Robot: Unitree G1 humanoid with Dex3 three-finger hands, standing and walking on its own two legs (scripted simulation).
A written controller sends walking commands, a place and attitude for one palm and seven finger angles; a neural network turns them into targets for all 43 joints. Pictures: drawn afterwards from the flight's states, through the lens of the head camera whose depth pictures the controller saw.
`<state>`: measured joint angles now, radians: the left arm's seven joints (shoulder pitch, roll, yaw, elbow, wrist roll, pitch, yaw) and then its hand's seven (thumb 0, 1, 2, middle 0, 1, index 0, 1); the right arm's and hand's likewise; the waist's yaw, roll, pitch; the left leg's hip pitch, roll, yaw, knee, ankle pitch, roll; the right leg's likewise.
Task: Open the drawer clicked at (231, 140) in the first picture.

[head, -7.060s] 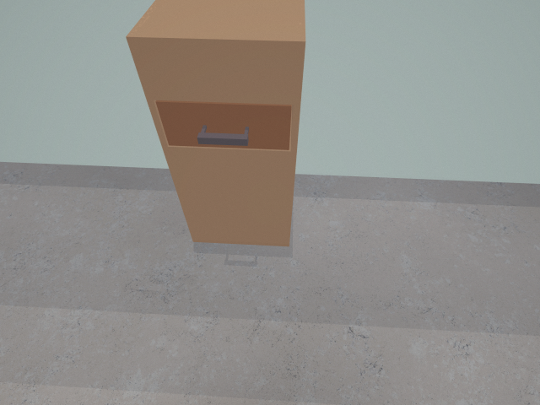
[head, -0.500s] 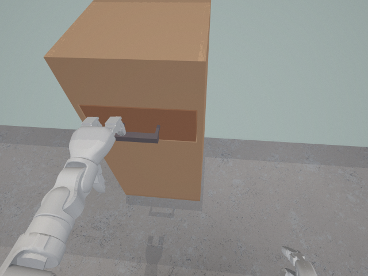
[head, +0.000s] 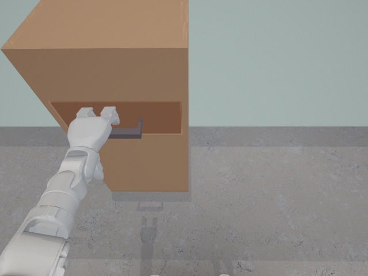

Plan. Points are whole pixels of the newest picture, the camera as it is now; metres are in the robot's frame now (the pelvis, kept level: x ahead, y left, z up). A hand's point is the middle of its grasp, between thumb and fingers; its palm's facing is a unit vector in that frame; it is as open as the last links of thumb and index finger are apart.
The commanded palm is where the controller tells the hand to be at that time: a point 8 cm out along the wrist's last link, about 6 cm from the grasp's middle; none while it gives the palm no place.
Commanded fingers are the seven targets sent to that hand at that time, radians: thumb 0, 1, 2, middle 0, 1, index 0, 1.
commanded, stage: move the hooked fingers above the handle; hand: left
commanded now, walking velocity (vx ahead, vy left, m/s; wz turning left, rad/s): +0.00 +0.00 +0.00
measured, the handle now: (119, 127) +0.55 +0.22 -0.10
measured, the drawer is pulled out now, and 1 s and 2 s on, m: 0.00 0.00 0.00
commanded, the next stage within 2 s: lower the fingers behind the handle in 1.44 s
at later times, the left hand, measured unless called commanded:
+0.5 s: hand (113, 134) +0.47 +0.21 -0.03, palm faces -0.03 -0.03 -1.00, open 13.8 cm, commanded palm +0.46 +0.21 +0.02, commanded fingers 0.00 -0.50 0.30 -0.30 -1.20 -0.30 -1.20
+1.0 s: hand (111, 135) +0.47 +0.22 -0.04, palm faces -0.05 -0.02 -1.00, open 13.8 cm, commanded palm +0.46 +0.20 +0.02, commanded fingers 0.00 -0.50 0.30 -0.30 -1.20 -0.30 -1.20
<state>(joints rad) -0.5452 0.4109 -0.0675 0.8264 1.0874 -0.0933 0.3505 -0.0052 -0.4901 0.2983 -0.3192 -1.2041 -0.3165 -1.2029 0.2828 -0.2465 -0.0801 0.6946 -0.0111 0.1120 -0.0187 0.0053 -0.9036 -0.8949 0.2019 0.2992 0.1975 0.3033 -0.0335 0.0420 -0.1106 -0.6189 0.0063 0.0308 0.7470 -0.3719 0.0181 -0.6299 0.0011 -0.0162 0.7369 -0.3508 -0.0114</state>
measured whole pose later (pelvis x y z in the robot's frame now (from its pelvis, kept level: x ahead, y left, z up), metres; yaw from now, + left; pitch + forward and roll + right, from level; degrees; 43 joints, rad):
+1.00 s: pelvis -0.01 +0.01 -0.03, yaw -1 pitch +23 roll -2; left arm -0.81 0.45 -0.03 1.12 1.12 -0.05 0.42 0.00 -0.49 0.30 -0.32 -1.20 -0.32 -1.20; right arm 0.36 -0.24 -0.06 0.72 -0.05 0.11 0.00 0.00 -0.90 -0.89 0.20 0.30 0.20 0.30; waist -0.13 0.06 -0.16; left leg -0.93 0.02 0.02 0.97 -0.45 0.04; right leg -0.91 0.01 -0.02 0.91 -0.40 0.01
